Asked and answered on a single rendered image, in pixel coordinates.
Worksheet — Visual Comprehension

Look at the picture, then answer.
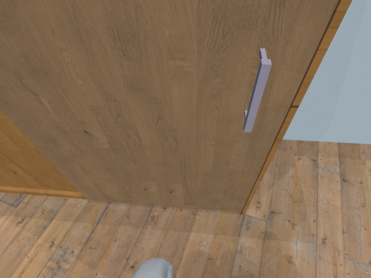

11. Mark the handle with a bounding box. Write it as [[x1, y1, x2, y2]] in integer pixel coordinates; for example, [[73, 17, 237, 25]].
[[243, 48, 272, 133]]

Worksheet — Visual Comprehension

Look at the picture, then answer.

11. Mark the left robot thigh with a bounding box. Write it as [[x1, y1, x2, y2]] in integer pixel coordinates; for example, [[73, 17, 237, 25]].
[[131, 258, 173, 278]]

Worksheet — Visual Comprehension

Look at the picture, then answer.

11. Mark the wardrobe door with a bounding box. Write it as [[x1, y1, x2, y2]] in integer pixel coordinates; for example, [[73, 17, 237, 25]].
[[0, 110, 79, 192], [0, 0, 339, 212]]

